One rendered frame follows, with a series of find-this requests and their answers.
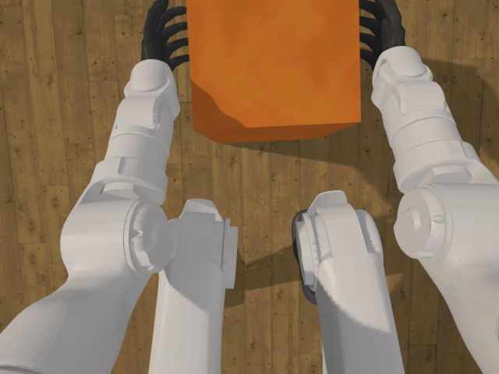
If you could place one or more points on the robot right hand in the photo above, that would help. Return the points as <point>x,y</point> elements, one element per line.
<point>387,28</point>

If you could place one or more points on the robot right shin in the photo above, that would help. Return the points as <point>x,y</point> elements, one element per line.
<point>369,228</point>

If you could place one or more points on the robot left upper arm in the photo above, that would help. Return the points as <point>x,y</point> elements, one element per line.
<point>110,250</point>

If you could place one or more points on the robot right forearm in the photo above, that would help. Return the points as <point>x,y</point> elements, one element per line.
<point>421,130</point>

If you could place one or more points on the carton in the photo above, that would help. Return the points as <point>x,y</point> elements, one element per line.
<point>266,70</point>

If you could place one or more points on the robot left shin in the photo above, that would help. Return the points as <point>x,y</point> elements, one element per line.
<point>192,205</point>

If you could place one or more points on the robot shin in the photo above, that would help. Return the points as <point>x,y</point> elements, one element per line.
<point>369,228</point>
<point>192,205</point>

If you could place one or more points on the robot left hand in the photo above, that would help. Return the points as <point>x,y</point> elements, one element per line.
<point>156,35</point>

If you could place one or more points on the robot left forearm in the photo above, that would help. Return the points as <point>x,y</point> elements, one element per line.
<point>139,146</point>

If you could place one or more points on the robot right upper arm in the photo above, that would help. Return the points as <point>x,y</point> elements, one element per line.
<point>453,230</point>

